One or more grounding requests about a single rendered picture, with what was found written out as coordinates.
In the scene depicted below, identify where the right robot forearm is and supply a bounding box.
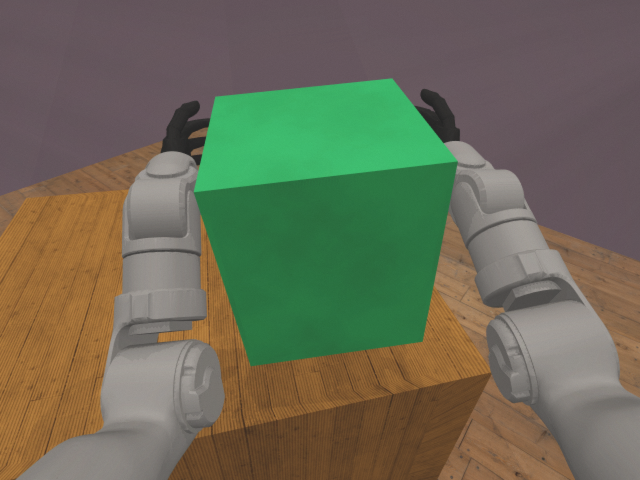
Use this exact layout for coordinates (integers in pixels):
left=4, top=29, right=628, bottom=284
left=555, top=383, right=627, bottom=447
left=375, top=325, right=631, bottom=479
left=444, top=141, right=620, bottom=378

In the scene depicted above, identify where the robot left hand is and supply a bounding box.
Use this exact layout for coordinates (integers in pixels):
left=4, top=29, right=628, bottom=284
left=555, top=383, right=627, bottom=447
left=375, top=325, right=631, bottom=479
left=161, top=101, right=210, bottom=165

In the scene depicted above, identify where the left robot forearm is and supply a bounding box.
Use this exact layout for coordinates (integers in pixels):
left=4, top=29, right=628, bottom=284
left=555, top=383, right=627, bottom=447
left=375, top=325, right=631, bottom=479
left=100, top=151, right=207, bottom=421

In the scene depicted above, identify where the carton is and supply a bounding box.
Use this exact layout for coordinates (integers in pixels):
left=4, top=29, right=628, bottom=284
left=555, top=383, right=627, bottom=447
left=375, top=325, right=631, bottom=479
left=194, top=78, right=458, bottom=366

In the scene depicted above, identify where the robot left upper arm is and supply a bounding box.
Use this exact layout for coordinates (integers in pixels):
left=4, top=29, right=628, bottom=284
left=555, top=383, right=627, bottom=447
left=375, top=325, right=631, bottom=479
left=16, top=339, right=225, bottom=480

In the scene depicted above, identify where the robot right upper arm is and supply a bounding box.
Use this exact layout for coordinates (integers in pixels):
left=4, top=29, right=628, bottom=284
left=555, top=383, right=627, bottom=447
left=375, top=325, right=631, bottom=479
left=486, top=299, right=640, bottom=480

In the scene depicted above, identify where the pedestal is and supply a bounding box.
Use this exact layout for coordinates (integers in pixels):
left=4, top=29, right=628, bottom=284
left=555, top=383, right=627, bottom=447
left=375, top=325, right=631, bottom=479
left=0, top=189, right=492, bottom=480

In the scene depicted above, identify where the robot right hand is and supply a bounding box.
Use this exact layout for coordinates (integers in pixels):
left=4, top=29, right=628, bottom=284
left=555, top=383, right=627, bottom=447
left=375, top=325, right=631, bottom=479
left=415, top=89, right=460, bottom=143

